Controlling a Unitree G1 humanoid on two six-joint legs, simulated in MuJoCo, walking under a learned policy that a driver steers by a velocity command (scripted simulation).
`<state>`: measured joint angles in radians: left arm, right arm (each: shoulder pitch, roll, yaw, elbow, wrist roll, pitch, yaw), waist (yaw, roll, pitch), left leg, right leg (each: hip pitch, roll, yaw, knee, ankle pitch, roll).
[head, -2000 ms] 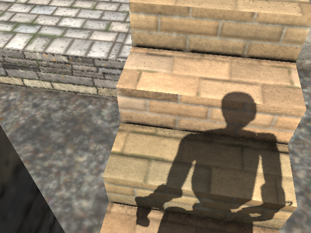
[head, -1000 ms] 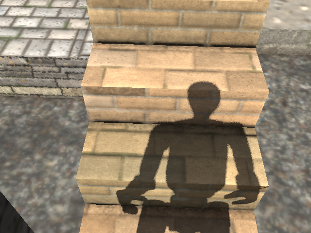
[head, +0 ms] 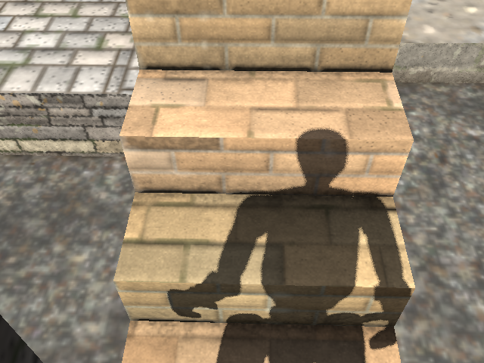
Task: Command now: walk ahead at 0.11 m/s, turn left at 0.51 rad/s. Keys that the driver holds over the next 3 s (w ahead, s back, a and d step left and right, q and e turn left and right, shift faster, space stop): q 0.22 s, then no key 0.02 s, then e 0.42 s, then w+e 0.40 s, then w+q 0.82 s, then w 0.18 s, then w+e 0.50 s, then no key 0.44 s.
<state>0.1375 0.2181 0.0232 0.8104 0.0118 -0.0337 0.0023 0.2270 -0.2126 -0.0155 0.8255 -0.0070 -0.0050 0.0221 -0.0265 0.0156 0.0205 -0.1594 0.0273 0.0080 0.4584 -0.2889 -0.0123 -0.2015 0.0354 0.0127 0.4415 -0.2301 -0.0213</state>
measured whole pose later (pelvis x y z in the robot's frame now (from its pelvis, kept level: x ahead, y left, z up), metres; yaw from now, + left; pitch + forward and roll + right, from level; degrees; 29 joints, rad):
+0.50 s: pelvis -0.01 +0.01 +0.00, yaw +5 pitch -2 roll +0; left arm 0.32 0.20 0.00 0.84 0.01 -0.02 0.00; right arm 0.23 -0.15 -0.02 0.80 -0.03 -0.02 -0.01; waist 0.04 -0.01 0.04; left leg -0.16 -0.03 -0.08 0.42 -0.23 0.00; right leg -0.18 -0.03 -0.06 0.43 -0.22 0.00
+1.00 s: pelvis +0.01 -0.01 -0.01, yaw -11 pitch +1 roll +1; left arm 0.23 0.17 0.04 0.69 0.03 -0.03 -0.01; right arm 0.22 -0.22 -0.03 0.71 -0.02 0.01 -0.04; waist -0.01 0.01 0.00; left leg -0.18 0.07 0.15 0.54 -0.35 -0.02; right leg -0.32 0.10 0.15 0.59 -0.28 -0.04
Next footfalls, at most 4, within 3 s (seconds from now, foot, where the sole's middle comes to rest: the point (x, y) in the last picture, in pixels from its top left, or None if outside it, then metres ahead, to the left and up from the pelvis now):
none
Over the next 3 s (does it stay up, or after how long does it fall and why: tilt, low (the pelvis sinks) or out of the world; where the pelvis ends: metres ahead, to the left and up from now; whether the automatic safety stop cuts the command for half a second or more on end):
stays up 0.01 -0.01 0.00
